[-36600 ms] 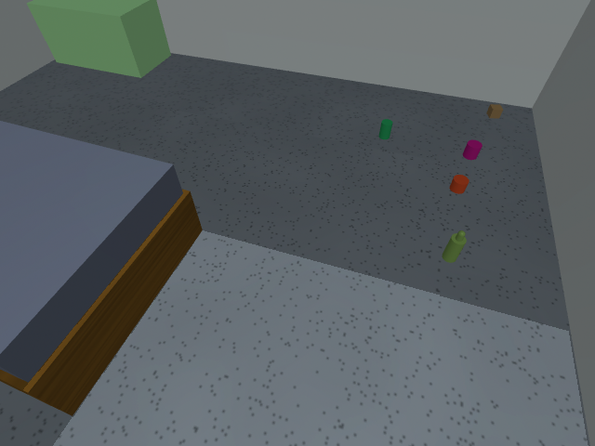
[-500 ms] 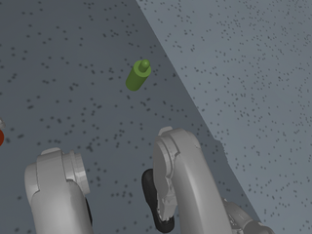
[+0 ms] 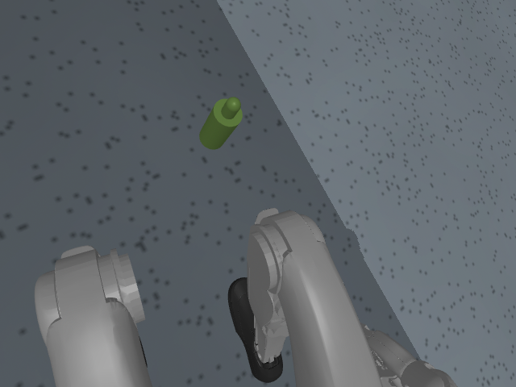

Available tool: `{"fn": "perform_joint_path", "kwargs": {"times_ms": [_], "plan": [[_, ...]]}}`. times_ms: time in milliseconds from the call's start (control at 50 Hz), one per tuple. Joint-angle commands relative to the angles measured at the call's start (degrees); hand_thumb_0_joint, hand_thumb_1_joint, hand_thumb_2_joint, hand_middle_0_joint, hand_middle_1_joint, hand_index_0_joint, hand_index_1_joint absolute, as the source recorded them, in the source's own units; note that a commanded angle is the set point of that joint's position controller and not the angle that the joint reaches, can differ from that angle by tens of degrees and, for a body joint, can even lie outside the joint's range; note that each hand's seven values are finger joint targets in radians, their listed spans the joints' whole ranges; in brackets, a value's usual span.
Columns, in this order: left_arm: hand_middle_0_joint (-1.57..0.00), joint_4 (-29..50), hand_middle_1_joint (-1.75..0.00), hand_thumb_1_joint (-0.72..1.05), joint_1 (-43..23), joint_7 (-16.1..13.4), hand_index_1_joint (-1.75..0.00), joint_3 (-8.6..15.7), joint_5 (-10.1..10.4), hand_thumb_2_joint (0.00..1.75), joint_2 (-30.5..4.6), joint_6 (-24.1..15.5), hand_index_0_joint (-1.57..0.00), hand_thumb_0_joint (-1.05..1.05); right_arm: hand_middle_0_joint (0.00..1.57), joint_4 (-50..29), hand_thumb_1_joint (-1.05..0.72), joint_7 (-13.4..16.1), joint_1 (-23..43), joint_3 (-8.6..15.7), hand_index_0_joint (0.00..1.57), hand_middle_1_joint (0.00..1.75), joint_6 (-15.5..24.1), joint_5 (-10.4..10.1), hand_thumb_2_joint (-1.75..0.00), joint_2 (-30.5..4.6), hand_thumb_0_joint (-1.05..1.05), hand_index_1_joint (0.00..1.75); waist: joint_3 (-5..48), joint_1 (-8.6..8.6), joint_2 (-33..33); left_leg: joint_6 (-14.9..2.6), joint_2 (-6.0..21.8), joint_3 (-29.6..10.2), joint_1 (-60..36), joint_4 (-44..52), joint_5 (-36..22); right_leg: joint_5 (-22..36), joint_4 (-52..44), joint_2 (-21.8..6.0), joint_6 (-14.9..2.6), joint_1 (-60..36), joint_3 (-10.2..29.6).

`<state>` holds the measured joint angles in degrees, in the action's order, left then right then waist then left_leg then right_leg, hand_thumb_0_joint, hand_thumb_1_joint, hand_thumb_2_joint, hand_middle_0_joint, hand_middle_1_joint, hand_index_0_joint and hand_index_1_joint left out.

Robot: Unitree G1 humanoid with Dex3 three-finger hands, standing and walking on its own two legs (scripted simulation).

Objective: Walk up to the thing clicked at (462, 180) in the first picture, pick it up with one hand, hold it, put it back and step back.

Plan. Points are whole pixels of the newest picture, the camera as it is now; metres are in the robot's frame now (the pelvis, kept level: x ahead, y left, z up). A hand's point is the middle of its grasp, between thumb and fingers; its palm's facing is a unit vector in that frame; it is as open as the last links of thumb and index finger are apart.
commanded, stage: open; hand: left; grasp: from above
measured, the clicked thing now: out of the picture +0.37 +0.37 -0.26
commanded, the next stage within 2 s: withdraw in 0.30 s
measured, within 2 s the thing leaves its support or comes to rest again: neither
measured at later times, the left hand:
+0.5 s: hand out of the picture +0.37 +0.34 -0.22, palm faces -0.40 -0.17 -0.90, open 13.9 cm
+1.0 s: hand out of the picture +0.35 +0.37 -0.05, palm faces -0.43 -0.13 -0.89, open 14.0 cm
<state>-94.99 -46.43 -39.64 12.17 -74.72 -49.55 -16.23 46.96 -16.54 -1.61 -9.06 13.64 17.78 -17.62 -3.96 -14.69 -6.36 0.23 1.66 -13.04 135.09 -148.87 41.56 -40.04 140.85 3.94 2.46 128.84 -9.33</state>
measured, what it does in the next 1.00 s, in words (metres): rises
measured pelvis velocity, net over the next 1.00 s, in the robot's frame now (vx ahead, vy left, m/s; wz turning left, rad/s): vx -0.01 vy -0.01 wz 0.10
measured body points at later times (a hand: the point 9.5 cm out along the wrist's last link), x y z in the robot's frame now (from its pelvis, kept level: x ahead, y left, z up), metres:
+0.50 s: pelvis +0.00 +0.00 +0.00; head +0.23 +0.12 +0.37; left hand +0.38 +0.35 -0.17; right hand +0.09 -0.26 -0.08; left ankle +0.06 +0.13 -0.25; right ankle +0.10 -0.12 -0.25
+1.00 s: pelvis -0.01 -0.01 +0.08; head +0.18 +0.07 +0.47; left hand +0.37 +0.37 +0.00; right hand +0.15 -0.25 -0.04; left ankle +0.06 +0.13 -0.25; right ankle +0.10 -0.12 -0.25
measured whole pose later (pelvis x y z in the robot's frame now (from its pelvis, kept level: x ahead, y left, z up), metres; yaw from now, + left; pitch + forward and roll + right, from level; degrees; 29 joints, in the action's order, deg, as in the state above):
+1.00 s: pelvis -0.01 -0.01 +0.08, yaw +6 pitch +32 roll -7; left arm -67.2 -41.1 -15.0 4.3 -65.0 -39.4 -11.2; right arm 41.4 -12.3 -4.3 -0.4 4.3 5.6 -16.6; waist 6.7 -6.3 0.5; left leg -0.2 1.8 -6.7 126.5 -131.9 38.2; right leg -38.7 128.2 2.2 1.2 122.2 -4.6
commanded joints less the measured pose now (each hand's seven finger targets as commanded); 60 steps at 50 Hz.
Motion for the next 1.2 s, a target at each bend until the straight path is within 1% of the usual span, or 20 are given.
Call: {"fn": "perform_joint_path", "kwargs": {"times_ms": [0,180,300,400,420,480,520,580,620,680,700,780,800,820,860,920,960,1060,1100,1180], "plan": [[-0.09,5.0,-0.96,-0.51,-10.8,-0.9,-0.97,2.7,0.8,0.98,-16.9,-0.2,-0.09,0.0,0.2,-1.0,-0.88,0.6,-9.2,5.2,0.2,0.3,0.1,-0.8,-0.89,-17.7,0.0,0.3,34.4,0.02,24.5,-1.01,0.0,6.5,-26.1,15.7,-12.1,14.4,-12.0,1.8,-3.51,-16.7,-5.1],[-0.06,5.4,-1.01,-0.52,-13.3,1.1,-1.01,0.4,0.8,1.0,-14.8,-3.9,-0.06,0.0,0.2,-0.5,-0.88,0.7,-9.4,4.1,0.2,0.3,-1.0,-0.9,-0.89,-16.5,0.0,0.3,34.0,-1.85,24.4,-0.95,0.1,5.7,-27.1,15.6,-11.4,14.1,-12.1,1.8,-3.2,-16.8,-5.6],[-0.06,5.6,-1.01,-0.49,-10.0,-1.1,-1.0,2.3,-0.3,0.97,-16.3,-4.4,-0.07,0.0,0.2,-0.9,-0.87,0.8,-8.5,4.5,0.2,0.3,-1.1,-0.4,-0.89,-17.7,0.0,0.3,34.7,0.14,24.5,-0.71,0.1,5.7,-28.1,16.8,-12.3,13.9,-12.2,2.1,-3.28,-17.1,-6.0],[-0.06,4.0,-1.03,-0.46,-10.3,-2.6,-1.0,-0.2,-0.4,0.94,-13.4,-2.6,-0.09,0.0,0.2,-0.4,-0.89,0.6,-8.1,4.1,0.2,0.3,-0.8,-0.2,-0.89,-17.0,0.0,0.3,34.3,0.13,23.8,-0.87,0.1,6.0,-26.7,16.6,-10.9,12.6,-12.8,2.5,-3.69,-16.3,-5.3],[-0.06,5.9,-1.02,-0.46,-12.0,-3.1,-0.99,1.6,-0.7,0.94,-16.6,-2.6,-0.09,0.0,0.2,-1.2,-0.89,0.6,-7.6,4.4,0.2,0.3,-0.4,-0.3,-0.89,-17.8,0.0,0.3,34.8,-0.23,24.4,-0.84,0.2,5.9,-27.5,16.1,-11.4,13.1,-12.0,2.4,-3.55,-15.5,-5.7],[-0.06,7.5,-1.02,-0.47,-11.1,-3.5,-0.99,0.8,-0.8,0.95,-16.1,-1.2,-0.09,0.0,0.2,-0.8,-0.89,0.5,-7.7,4.4,0.2,0.3,-0.2,-0.5,-0.89,-17.4,0.0,0.3,35.8,1.07,27.6,-0.64,0.1,6.0,-28.6,17.4,-10.6,11.9,-11.6,2.2,-3.83,-14.8,-5.6],[-0.06,11.9,-1.02,-0.48,-11.6,-3.5,-0.99,5.1,-0.5,0.95,-20.8,-0.4,-0.09,0.0,0.2,-2.0,-0.89,0.5,-7.8,5.3,0.2,0.3,-0.1,-1.3,-0.9,-18.0,0.0,0.3,38.0,2.25,28.6,-0.59,0.0,6.5,-29.3,17.1,-11.8,13.3,-11.2,1.8,-3.87,-15.4,-5.2],[-0.06,18.2,-1.01,-0.49,-8.7,-1.7,-0.99,8.5,1.5,0.96,-20.5,1.5,-0.08,0.0,0.2,-2.3,-0.89,0.2,-9.2,7.8,0.2,0.3,-0.6,-2.4,-0.9,-17.3,0.0,0.3,42.8,4.47,30.3,-0.36,-0.1,7.7,-31.5,18.1,-13.9,15.1,-12.3,1.4,-4.05,-17.4,-4.1],[-0.06,23.8,-1.0,-0.51,-7.8,1.4,-0.99,4.2,4.6,0.97,-13.2,2.8,-0.07,0.0,0.2,-3.4,-0.9,0.0,-8.1,8.9,0.2,0.3,-0.8,-3.8,-0.9,-15.5,0.0,0.3,45.6,5.24,32.3,-0.21,-0.2,8.3,-33.3,20.2,-13.7,15.1,-13.7,1.1,-4.28,-17.7,-3.3],[-0.06,32.0,-1.01,-0.51,-7.3,7.2,-0.99,0.1,7.2,0.98,-10.2,5.0,-0.07,0.0,0.2,-2.5,-0.9,0.6,-10.0,11.6,0.2,0.3,-2.6,-6.9,-0.9,-15.1,0.0,0.3,49.1,7.45,34.0,-0.14,-0.4,8.6,-35.7,23.9,-13.3,14.8,-16.2,0.4,-4.8,-16.4,-1.7],[-0.07,33.2,-1.0,-0.51,-6.9,9.1,-1.0,0.4,7.3,0.98,-10.8,5.7,-0.07,0.0,0.2,-3.3,-0.9,0.9,-10.4,12.8,0.2,0.3,-3.2,-7.7,-0.9,-15.7,0.0,0.3,49.8,7.11,32.8,-0.2,-0.4,8.6,-35.8,24.2,-14.2,15.8,-16.6,0.2,-4.76,-16.5,-1.3],[-0.07,35.9,-1.01,-0.51,-6.8,16.4,-1.0,-6.4,9.3,0.98,-0.9,7.7,-0.07,0.0,0.2,-3.3,-0.9,2.0,-14.0,14.3,0.2,0.3,-6.3,-10.8,-0.9,-13.7,0.0,0.3,46.4,5.77,22.6,-1.34,-0.5,8.6,-34.7,26.9,-13.8,15.8,-21.8,0.3,-4.55,-18.8,-0.1],[-0.07,38.5,-1.01,-0.52,-7.5,17.6,-1.01,-4.9,9.8,0.99,-2.8,7.6,-0.07,0.0,0.2,-5.3,-0.9,2.3,-13.6,14.8,0.2,0.3,-6.7,-11.3,-0.9,-13.9,0.0,0.3,47.0,5.56,21.1,-1.71,-0.8,8.6,-34.0,27.3,-13.8,15.8,-22.7,0.3,-4.58,-20.6,0.3],[-0.07,36.0,-1.02,-0.52,-7.0,19.1,-1.01,-6.8,10.3,0.99,-1.1,7.9,-0.07,0.0,0.2,-4.0,-0.9,2.8,-14.6,14.3,0.2,0.3,-7.4,-11.7,-0.9,-13.0,0.0,0.3,44.5,5.44,18.0,-2.16,-0.9,8.8,-32.4,27.5,-11.6,14.1,-24.1,0.3,-4.39,-21.2,0.7],[-0.07,37.9,-1.01,-0.53,-7.1,21.0,-1.01,-4.0,10.3,1.0,-5.0,7.2,-0.08,0.0,0.2,-6.7,-0.9,3.8,-13.3,14.3,0.2,0.3,-8.2,-12.3,-0.9,-12.6,0.0,0.3,44.5,6.46,14.2,-2.82,-1.3,10.0,-30.2,27.6,-11.8,13.9,-26.1,0.2,-4.19,-25.0,1.8],[-0.07,32.2,-1.03,-0.54,-5.6,24.4,-1.03,-6.7,10.6,1.01,-1.7,5.5,-0.07,0.0,0.2,-6.9,-0.9,5.2,-13.0,13.0,0.2,0.3,-9.1,-12.9,-0.9,-10.8,0.0,0.3,37.9,5.89,8.5,-3.48,-1.7,10.7,-25.8,28.2,-8.5,9.8,-28.6,0.2,-4.0,-24.9,3.0],[-0.08,33.4,-1.02,-0.53,-8.1,25.0,-1.02,-3.7,9.7,1.01,-7.2,3.5,-0.07,0.0,0.2,-7.7,-0.9,6.4,-12.1,12.2,0.2,0.3,-9.7,-13.0,-0.9,-11.5,0.0,0.3,38.9,6.94,10.4,-3.28,-2.0,10.8,-26.5,28.8,-8.0,8.1,-28.5,0.0,-4.38,-24.7,3.4],[-0.07,30.9,-1.02,-0.53,-10.9,25.1,-1.02,-6.5,8.1,1.01,-4.3,-1.3,-0.07,0.0,0.2,-7.3,-0.9,8.3,-11.5,11.0,0.2,0.3,-10.4,-12.5,-0.9,-10.7,0.0,0.3,35.6,5.81,11.8,-2.71,-1.9,10.7,-27.2,30.1,-4.3,3.5,-28.8,0.2,-4.79,-20.7,2.9],[-0.07,30.6,-1.02,-0.53,-12.5,23.7,-1.02,-5.6,7.1,1.0,-6.7,-2.8,-0.08,0.0,0.2,-6.9,-0.9,8.8,-11.4,10.6,0.2,0.3,-10.5,-12.1,-0.9,-10.9,0.0,0.3,37.5,6.59,14.6,-2.2,-1.9,10.7,-29.1,29.9,-4.9,3.7,-27.6,0.1,-4.98,-20.3,2.7],[-0.07,26.4,-1.02,-0.52,-16.0,19.9,-1.02,-6.9,4.9,0.99,-5.8,-4.7,-0.08,0.0,0.2,-5.9,-0.9,9.4,-11.6,9.7,0.2,0.3,-10.7,-10.8,-0.9,-11.5,0.0,0.3,38.3,4.77,15.4,-1.86,-1.8,9.9,-30.0,28.4,-5.9,4.6,-25.5,0.1,-4.86,-17.5,1.5]]}}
